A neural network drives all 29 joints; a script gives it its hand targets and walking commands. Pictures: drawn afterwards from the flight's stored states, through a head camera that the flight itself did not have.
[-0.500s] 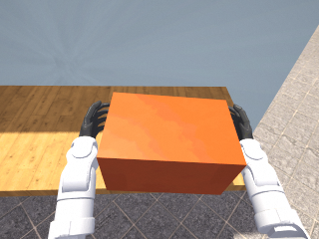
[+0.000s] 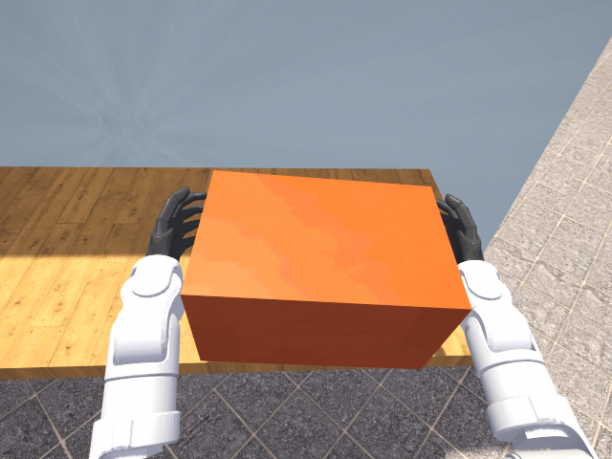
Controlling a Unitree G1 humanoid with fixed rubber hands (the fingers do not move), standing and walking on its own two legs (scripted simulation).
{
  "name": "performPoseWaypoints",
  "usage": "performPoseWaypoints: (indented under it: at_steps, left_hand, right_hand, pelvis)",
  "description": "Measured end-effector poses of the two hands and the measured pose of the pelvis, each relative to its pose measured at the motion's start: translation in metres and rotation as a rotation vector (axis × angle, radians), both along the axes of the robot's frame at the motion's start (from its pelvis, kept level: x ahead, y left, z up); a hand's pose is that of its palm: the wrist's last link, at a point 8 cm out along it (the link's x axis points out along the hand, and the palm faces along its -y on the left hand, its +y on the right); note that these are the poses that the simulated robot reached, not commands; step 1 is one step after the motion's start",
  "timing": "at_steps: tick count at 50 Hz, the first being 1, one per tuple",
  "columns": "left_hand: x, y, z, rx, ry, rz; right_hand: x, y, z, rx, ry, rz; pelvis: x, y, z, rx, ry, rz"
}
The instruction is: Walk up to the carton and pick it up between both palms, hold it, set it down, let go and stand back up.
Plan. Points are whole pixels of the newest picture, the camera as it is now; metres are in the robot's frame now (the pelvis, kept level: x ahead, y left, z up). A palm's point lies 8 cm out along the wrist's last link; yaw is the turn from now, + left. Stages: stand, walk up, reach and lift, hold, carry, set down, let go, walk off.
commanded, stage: reach and lift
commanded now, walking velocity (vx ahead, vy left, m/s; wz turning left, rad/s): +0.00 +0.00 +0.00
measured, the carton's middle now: (318, 271) +0.33 -0.01 +0.10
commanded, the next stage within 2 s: hold in 0.22 s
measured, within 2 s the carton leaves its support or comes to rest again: neither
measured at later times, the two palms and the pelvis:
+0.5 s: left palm (156, 271) +0.32 +0.18 +0.12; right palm (460, 263) +0.32 -0.19 +0.12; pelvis -0.02 +0.00 +0.00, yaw +0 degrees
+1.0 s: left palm (150, 267) +0.32 +0.19 +0.13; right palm (457, 252) +0.33 -0.19 +0.13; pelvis -0.02 +0.00 +0.00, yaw +0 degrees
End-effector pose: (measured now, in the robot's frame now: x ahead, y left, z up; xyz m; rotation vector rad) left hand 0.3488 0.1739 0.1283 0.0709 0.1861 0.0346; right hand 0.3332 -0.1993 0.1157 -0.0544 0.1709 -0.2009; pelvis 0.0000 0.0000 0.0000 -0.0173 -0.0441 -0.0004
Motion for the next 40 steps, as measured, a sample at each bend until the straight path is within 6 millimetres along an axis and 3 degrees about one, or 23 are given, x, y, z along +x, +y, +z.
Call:
performPoseWaypoints:
  at_steps: [7, 20, 29, 40]
  left_hand:
    - [-0.002, 0.000, 0.004, 0.010, -0.005, 0.004]
    - [-0.026, 0.008, -0.005, -0.006, 0.000, 0.031]
    - [-0.022, 0.009, -0.005, 0.000, 0.025, 0.038]
    - [-0.027, 0.009, 0.003, -0.010, -0.009, 0.046]
  right_hand:
    - [0.000, 0.000, 0.004, -0.018, -0.003, 0.006]
    - [-0.014, 0.007, 0.002, -0.035, 0.000, 0.034]
    - [-0.009, 0.008, 0.001, -0.029, 0.024, 0.047]
    - [-0.011, 0.008, 0.015, -0.044, -0.011, 0.055]
  pelvis:
    - [-0.002, -0.001, 0.000, -0.002, -0.004, -0.004]
    - [-0.011, -0.003, 0.000, -0.005, -0.016, 0.002]
    - [-0.022, -0.002, -0.001, -0.006, 0.004, 0.001]
    - [-0.021, -0.002, -0.001, -0.008, 0.004, 0.003]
